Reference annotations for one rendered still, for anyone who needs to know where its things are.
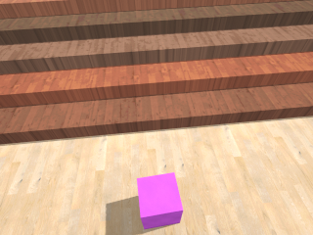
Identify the carton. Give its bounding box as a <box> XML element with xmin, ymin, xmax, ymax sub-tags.
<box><xmin>137</xmin><ymin>172</ymin><xmax>183</xmax><ymax>229</ymax></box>

